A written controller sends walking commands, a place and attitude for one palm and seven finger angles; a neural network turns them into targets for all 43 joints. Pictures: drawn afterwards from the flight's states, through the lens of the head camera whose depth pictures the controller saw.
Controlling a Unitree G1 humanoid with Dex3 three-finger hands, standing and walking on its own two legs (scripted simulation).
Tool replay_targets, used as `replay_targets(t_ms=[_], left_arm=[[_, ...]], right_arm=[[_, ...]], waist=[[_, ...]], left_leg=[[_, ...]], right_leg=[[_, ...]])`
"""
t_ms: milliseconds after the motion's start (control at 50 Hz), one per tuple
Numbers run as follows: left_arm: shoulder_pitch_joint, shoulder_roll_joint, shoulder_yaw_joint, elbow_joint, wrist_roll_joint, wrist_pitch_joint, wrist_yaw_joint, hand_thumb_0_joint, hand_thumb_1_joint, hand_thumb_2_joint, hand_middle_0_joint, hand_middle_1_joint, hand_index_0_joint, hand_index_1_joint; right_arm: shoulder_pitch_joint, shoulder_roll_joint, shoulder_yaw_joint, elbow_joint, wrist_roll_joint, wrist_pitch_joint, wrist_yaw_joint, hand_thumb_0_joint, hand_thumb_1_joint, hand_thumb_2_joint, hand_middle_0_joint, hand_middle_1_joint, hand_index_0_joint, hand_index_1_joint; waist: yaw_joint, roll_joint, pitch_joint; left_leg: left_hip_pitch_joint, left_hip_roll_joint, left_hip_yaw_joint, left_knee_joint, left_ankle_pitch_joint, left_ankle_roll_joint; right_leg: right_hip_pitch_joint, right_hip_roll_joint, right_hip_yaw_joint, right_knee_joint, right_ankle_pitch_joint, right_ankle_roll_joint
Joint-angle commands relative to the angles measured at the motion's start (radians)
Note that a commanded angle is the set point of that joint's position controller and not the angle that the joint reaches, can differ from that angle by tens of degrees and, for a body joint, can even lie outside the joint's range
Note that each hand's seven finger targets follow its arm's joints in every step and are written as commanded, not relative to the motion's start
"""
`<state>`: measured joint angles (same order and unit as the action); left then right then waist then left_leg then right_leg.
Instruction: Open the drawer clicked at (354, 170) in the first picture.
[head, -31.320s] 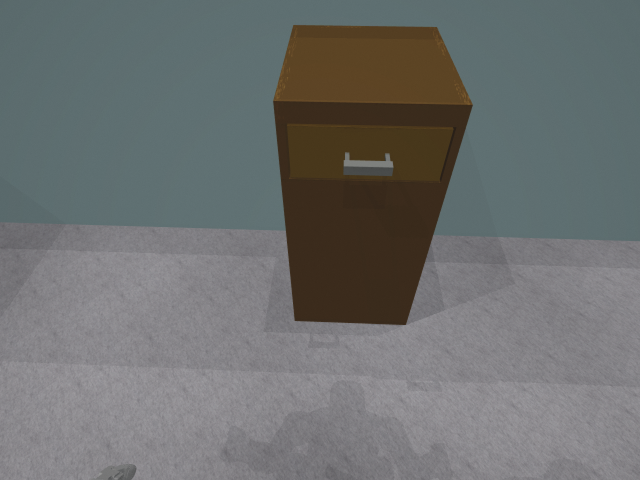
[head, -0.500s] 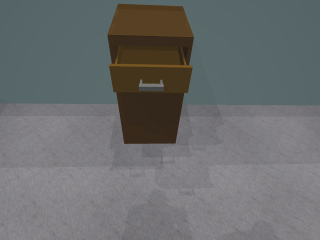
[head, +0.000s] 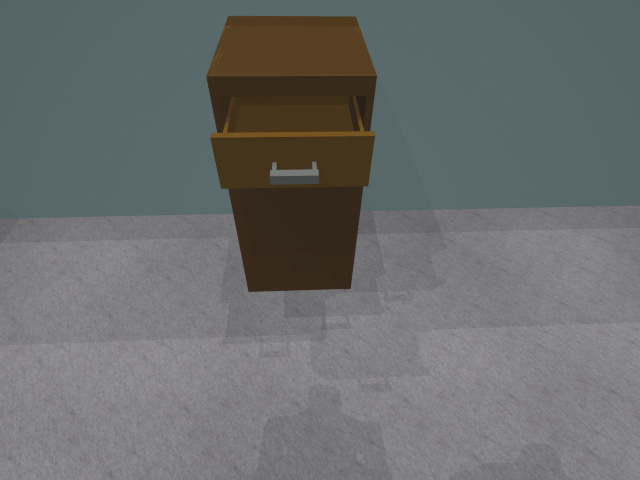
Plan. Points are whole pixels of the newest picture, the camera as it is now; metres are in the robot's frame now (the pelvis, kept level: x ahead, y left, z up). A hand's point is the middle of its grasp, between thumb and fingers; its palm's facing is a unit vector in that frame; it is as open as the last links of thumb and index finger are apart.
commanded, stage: look again from close up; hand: left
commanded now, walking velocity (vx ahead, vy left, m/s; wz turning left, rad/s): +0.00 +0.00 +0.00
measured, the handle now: (294, 171) +0.75 +0.10 -0.04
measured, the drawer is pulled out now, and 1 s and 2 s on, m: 0.18 0.18 0.18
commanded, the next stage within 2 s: shuffle to correct the standing spot in 0.32 s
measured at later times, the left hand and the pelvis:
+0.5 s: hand out of the picture -0.02 +0.13 -0.18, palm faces +0.05 -0.99 -0.13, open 7.4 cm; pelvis +0.01 -0.01 +0.00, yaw +0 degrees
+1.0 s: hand out of the picture -0.01 +0.06 -0.17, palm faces +0.23 -0.96 -0.15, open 7.4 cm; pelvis +0.11 -0.06 -0.01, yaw +8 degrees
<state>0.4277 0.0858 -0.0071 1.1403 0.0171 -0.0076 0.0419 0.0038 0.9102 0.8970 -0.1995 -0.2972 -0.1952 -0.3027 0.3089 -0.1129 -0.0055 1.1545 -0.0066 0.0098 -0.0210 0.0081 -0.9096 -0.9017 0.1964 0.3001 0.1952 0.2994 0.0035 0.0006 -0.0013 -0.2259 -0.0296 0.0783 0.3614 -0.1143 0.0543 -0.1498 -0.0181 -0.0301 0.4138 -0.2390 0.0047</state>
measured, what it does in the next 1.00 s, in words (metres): walks ahead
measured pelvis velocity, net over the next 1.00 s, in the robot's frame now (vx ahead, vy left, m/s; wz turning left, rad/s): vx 0.11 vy -0.06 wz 0.14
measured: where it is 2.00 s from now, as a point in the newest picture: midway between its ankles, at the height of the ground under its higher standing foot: outside the picture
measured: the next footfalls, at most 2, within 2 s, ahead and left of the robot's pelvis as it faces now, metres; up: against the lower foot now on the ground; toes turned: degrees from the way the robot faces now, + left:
left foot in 1.10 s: +0.24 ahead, +0.04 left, +0.00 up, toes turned +16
right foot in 1.46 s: +0.34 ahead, -0.26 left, +0.00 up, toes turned -1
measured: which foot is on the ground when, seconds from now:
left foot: down 0.00-0.78, up 0.80-1.00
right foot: down 0.00-1.00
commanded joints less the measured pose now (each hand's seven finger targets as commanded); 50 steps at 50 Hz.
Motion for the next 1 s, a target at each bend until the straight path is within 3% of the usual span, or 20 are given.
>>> replay_targets(t_ms=[0,160,280,420,460,480,540,600,660,700,720,740,760,780,800,820,840,880,920,980], left_arm=[[0.096,0.079,0.010,-0.017,0.000,-0.015,0.006,0.000,0.900,0.900,-0.200,-0.300,-0.200,-0.300],[0.085,0.076,0.010,-0.024,-0.003,-0.021,0.008,0.000,0.900,0.900,-0.200,-0.300,-0.200,-0.300],[0.073,0.072,0.011,-0.029,-0.004,-0.020,0.009,0.000,0.900,0.900,-0.200,-0.300,-0.200,-0.300],[0.071,0.070,0.011,-0.025,-0.004,-0.022,0.006,0.000,0.900,0.900,-0.200,-0.300,-0.200,-0.300],[0.078,0.077,0.021,-0.024,0.004,-0.012,0.001,0.000,0.900,0.900,-0.200,-0.300,-0.200,-0.300],[0.076,0.079,0.026,-0.030,0.008,-0.006,-0.003,0.000,0.900,0.900,-0.200,-0.300,-0.200,-0.300],[0.085,0.078,0.039,-0.045,0.017,0.005,-0.016,0.000,0.900,0.900,-0.200,-0.300,-0.200,-0.300],[0.099,0.065,0.048,-0.061,0.022,0.008,-0.028,0.000,0.900,0.900,-0.200,-0.300,-0.200,-0.300],[0.103,0.057,0.053,-0.073,0.019,0.005,-0.038,0.000,0.900,0.900,-0.200,-0.300,-0.200,-0.300],[0.121,0.065,0.061,-0.072,0.019,-0.003,-0.042,0.000,0.900,0.900,-0.200,-0.300,-0.200,-0.300],[0.155,0.080,0.068,-0.063,0.019,-0.008,-0.041,0.000,0.900,0.900,-0.200,-0.300,-0.200,-0.300],[0.209,0.126,0.077,-0.046,0.021,-0.011,-0.034,0.000,0.900,0.900,-0.200,-0.300,-0.200,-0.300],[0.252,0.173,0.086,-0.037,0.020,-0.013,-0.020,0.000,0.900,0.900,-0.200,-0.300,-0.200,-0.300],[0.245,0.131,0.069,-0.030,0.013,-0.022,-0.008,0.000,0.900,0.900,-0.200,-0.300,-0.200,-0.300],[0.218,0.104,0.061,-0.025,0.015,-0.033,-0.005,0.000,0.900,0.900,-0.200,-0.300,-0.200,-0.300],[0.210,0.097,0.054,-0.023,0.016,-0.038,-0.007,0.000,0.900,0.900,-0.200,-0.300,-0.200,-0.300],[0.208,0.091,0.049,-0.022,0.018,-0.045,-0.006,0.000,0.900,0.900,-0.200,-0.300,-0.200,-0.300],[0.227,0.089,0.044,-0.010,0.021,-0.052,-0.001,0.000,0.900,0.900,-0.200,-0.300,-0.200,-0.300],[0.237,0.096,0.041,0.003,0.021,-0.049,0.000,0.000,0.900,0.900,-0.200,-0.300,-0.200,-0.300],[0.190,0.127,0.040,-0.002,0.014,-0.047,-0.009,0.000,0.900,0.900,-0.200,-0.300,-0.200,-0.300]], right_arm=[[0.078,-0.075,-0.010,-0.017,0.001,-0.008,-0.007,0.000,-0.900,-0.900,0.200,0.300,0.200,0.300],[0.087,-0.059,-0.005,-0.010,0.001,-0.015,-0.010,0.000,-0.900,-0.900,0.200,0.300,0.200,0.300],[0.092,-0.055,-0.004,-0.006,0.000,-0.017,-0.011,0.000,-0.900,-0.900,0.200,0.300,0.200,0.300],[0.098,-0.060,-0.003,-0.003,-0.003,-0.022,-0.014,0.000,-0.900,-0.900,0.200,0.300,0.200,0.300],[0.104,-0.076,-0.016,-0.002,-0.008,-0.017,-0.014,0.000,-0.900,-0.900,0.200,0.300,0.200,0.300],[0.100,-0.083,-0.023,-0.007,-0.011,-0.013,-0.014,0.000,-0.900,-0.900,0.200,0.300,0.200,0.300],[0.092,-0.109,-0.042,-0.026,-0.017,-0.010,-0.014,0.000,-0.900,-0.900,0.200,0.300,0.200,0.300],[0.106,-0.140,-0.060,-0.042,-0.019,-0.019,-0.018,0.000,-0.900,-0.900,0.200,0.300,0.200,0.300],[0.117,-0.162,-0.073,-0.054,-0.019,-0.030,-0.023,0.000,-0.900,-0.900,0.200,0.300,0.200,0.300],[0.096,-0.158,-0.077,-0.065,-0.019,-0.035,-0.024,0.000,-0.900,-0.900,0.200,0.300,0.200,0.300],[0.070,-0.138,-0.074,-0.077,-0.017,-0.037,-0.023,0.000,-0.900,-0.900,0.200,0.300,0.200,0.300],[0.022,-0.089,-0.059,-0.101,-0.011,-0.041,-0.019,0.000,-0.900,-0.900,0.200,0.300,0.200,0.300],[-0.053,-0.056,-0.049,-0.135,-0.015,-0.044,-0.012,0.000,-0.900,-0.900,0.200,0.300,0.200,0.300],[-0.098,-0.093,-0.057,-0.140,-0.025,-0.041,-0.008,0.000,-0.900,-0.900,0.200,0.300,0.200,0.300],[-0.076,-0.085,-0.057,-0.133,-0.026,-0.041,-0.005,0.000,-0.900,-0.900,0.200,0.300,0.200,0.300],[-0.064,-0.071,-0.056,-0.119,-0.025,-0.041,-0.001,0.000,-0.900,-0.900,0.200,0.300,0.200,0.300],[-0.061,-0.059,-0.053,-0.114,-0.025,-0.040,0.004,0.000,-0.900,-0.900,0.200,0.300,0.200,0.300],[-0.103,-0.045,-0.048,-0.129,-0.022,-0.037,0.010,0.000,-0.900,-0.900,0.200,0.300,0.200,0.300],[-0.146,-0.045,-0.042,-0.146,-0.020,-0.035,0.010,0.000,-0.900,-0.900,0.200,0.300,0.200,0.300],[-0.102,-0.050,-0.037,-0.134,-0.018,-0.042,0.000,0.000,-0.900,-0.900,0.200,0.300,0.200,0.300]], waist=[[-0.009,-0.022,0.133],[-0.006,-0.016,0.109],[-0.004,-0.005,0.128],[-0.009,-0.005,0.085],[-0.008,-0.001,0.081],[-0.008,0.001,0.111],[-0.004,0.055,0.170],[-0.001,0.080,0.175],[-0.001,0.090,0.118],[0.016,0.065,0.087],[0.040,-0.003,0.073],[0.070,-0.175,0.080],[0.094,-0.327,0.121],[0.068,-0.213,0.191],[0.033,-0.145,0.198],[0.025,-0.066,0.178],[0.019,-0.048,0.156],[0.028,-0.057,0.145],[0.031,-0.105,0.136],[-0.014,-0.144,0.083]], left_leg=[[0.007,0.114,-0.138,-0.081,-0.179,-0.024],[0.018,0.116,-0.124,-0.045,-0.094,-0.025],[0.004,0.118,-0.123,-0.050,-0.101,-0.027],[0.033,0.122,-0.124,-0.048,-0.118,-0.023],[0.009,0.130,-0.146,-0.055,-0.295,-0.011],[-0.028,0.138,-0.168,-0.073,-0.384,-0.003],[-0.118,0.180,-0.256,-0.137,-0.561,0.032],[-0.147,0.239,-0.368,-0.176,-0.612,0.084],[-0.101,0.268,-0.413,-0.158,-0.565,0.113],[-0.138,0.240,-0.370,-0.077,-0.496,0.100],[-0.245,0.186,-0.280,0.035,-0.429,0.065],[-0.422,0.076,-0.108,0.236,-0.343,0.015],[-0.546,0.016,0.024,0.474,-0.368,-0.013],[-0.569,0.068,-0.023,0.625,-0.352,-0.007],[-0.575,0.087,-0.028,0.704,-0.316,-0.012],[-0.553,0.090,-0.007,0.757,-0.302,-0.018],[-0.534,0.091,0.013,0.762,-0.292,-0.020],[-0.509,0.087,0.050,0.695,-0.280,-0.018],[-0.457,0.072,0.086,0.587,-0.250,-0.013],[-0.207,0.002,0.173,0.371,-0.205,0.007]], right_leg=[[-0.168,-0.085,0.095,-0.131,-0.122,-0.027],[-0.138,-0.087,0.098,-0.124,-0.055,-0.035],[-0.137,-0.085,0.093,-0.118,-0.046,-0.036],[-0.110,-0.078,0.086,-0.108,-0.054,-0.035],[-0.116,-0.063,0.064,-0.071,-0.187,-0.038],[-0.137,-0.053,0.054,-0.053,-0.247,-0.039],[-0.170,-0.026,0.010,0.026,-0.289,-0.041],[-0.178,-0.005,-0.027,0.139,-0.214,-0.047],[-0.177,-0.001,-0.038,0.159,-0.173,-0.053],[-0.095,-0.019,-0.015,0.079,-0.157,-0.060],[0.030,-0.061,0.045,-0.020,-0.188,-0.079],[0.172,-0.180,0.200,-0.144,-0.269,-0.131],[0.213,-0.322,0.369,-0.256,-0.224,-0.173],[0.155,-0.335,0.325,-0.249,-0.025,-0.166],[0.164,-0.314,0.234,-0.208,0.202,-0.163],[0.178,-0.292,0.153,-0.161,0.376,-0.171],[0.201,-0.257,0.085,-0.128,0.528,-0.169],[0.226,-0.224,0.028,-0.103,0.725,-0.153],[0.220,-0.197,0.005,-0.091,0.807,-0.142],[0.147,-0.159,-0.043,0.013,1.045,-0.132]])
